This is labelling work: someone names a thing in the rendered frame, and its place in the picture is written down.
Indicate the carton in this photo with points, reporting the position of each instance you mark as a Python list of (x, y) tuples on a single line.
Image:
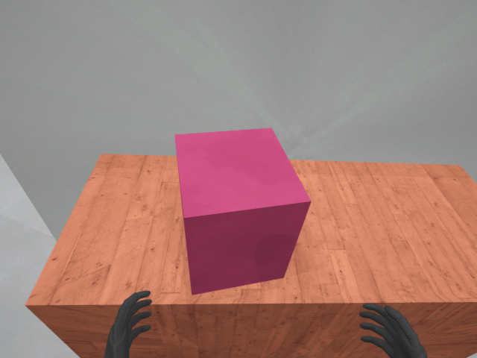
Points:
[(243, 207)]

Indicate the pedestal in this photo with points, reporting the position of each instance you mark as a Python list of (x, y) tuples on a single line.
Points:
[(396, 234)]

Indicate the robot right hand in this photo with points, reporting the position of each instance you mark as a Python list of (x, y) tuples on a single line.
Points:
[(400, 340)]

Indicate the robot left hand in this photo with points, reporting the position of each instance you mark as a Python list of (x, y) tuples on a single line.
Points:
[(121, 334)]

